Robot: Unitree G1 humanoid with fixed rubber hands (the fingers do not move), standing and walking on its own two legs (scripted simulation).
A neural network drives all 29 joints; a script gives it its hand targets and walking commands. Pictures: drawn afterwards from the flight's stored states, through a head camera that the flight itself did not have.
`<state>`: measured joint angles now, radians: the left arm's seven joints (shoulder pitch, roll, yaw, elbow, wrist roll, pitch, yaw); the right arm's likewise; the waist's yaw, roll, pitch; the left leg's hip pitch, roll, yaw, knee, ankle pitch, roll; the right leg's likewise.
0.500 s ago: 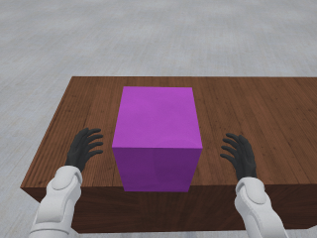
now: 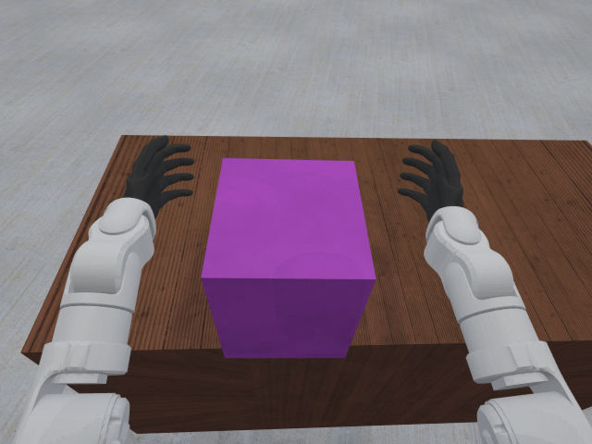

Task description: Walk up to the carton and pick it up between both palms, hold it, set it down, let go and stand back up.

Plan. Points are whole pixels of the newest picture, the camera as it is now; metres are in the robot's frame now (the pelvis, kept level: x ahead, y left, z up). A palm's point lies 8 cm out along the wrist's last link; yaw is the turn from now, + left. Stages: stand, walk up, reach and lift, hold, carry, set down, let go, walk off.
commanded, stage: reach and lift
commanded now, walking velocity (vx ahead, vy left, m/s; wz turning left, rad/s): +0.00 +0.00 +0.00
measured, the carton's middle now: (287, 263) +0.40 +0.02 -0.01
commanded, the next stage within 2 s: none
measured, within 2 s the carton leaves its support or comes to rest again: neither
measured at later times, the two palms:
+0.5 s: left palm (158, 175) +0.43 +0.19 +0.15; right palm (441, 175) +0.41 -0.17 +0.17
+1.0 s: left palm (173, 243) +0.41 +0.19 +0.04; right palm (406, 246) +0.39 -0.15 +0.05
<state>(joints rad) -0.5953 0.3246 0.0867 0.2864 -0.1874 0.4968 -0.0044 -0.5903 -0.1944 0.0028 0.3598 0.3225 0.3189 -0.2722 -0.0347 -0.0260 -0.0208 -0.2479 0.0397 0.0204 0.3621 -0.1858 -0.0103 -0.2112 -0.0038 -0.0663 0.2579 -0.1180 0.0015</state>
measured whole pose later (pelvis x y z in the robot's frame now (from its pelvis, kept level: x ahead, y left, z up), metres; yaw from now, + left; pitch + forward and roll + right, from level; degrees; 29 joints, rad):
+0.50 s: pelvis -0.01 +0.00 +0.00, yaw +0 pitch +7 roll -1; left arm -0.86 0.34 0.06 0.66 -0.20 0.42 0.02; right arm -0.86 -0.19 -0.05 0.65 0.28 0.35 -0.21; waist -0.06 -0.04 -0.06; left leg -0.32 0.03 0.01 0.36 -0.16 -0.01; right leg -0.29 -0.01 -0.07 0.27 -0.10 0.00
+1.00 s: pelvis -0.01 +0.00 +0.00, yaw -1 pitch +14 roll -1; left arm -0.73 0.21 0.13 1.01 -0.07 -0.18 0.00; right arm -0.64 -0.03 -0.12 0.82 0.08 -0.13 -0.18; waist -0.03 -0.06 -0.10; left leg -0.46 0.03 0.04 0.34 -0.13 0.00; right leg -0.45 -0.02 -0.05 0.28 -0.08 0.01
